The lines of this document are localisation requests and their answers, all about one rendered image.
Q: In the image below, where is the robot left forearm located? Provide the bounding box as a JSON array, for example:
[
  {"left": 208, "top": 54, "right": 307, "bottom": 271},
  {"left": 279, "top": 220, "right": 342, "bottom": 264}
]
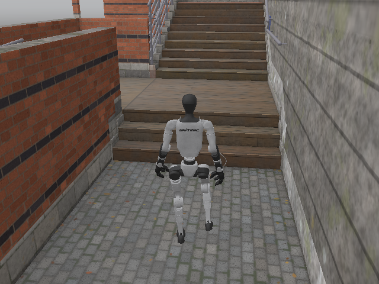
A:
[{"left": 156, "top": 143, "right": 168, "bottom": 167}]

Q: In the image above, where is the left robot shin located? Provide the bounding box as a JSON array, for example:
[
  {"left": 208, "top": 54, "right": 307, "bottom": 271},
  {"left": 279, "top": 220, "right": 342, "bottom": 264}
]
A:
[{"left": 174, "top": 198, "right": 183, "bottom": 235}]

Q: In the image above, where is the robot head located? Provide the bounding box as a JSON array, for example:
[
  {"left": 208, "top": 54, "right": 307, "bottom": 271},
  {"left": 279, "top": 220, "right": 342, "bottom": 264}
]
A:
[{"left": 179, "top": 94, "right": 199, "bottom": 122}]

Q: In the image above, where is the left robot hand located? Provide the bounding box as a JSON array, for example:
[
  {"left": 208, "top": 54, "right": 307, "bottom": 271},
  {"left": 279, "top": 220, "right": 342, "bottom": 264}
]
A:
[{"left": 155, "top": 165, "right": 169, "bottom": 178}]

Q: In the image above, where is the right robot upper arm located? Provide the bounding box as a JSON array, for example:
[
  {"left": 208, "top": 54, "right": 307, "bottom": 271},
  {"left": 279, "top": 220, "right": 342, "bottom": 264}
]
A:
[{"left": 202, "top": 120, "right": 217, "bottom": 153}]

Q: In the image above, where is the left robot upper arm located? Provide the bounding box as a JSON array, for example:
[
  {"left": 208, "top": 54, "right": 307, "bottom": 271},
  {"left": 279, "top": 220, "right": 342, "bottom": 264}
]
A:
[{"left": 161, "top": 120, "right": 177, "bottom": 152}]

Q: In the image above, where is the right robot hand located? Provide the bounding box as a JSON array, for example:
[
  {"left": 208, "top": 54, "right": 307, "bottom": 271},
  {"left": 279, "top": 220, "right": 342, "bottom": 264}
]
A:
[{"left": 210, "top": 170, "right": 224, "bottom": 186}]

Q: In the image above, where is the robot right forearm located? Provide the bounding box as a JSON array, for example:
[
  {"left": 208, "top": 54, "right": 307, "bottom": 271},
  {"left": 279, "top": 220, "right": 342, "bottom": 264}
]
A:
[{"left": 211, "top": 144, "right": 223, "bottom": 172}]

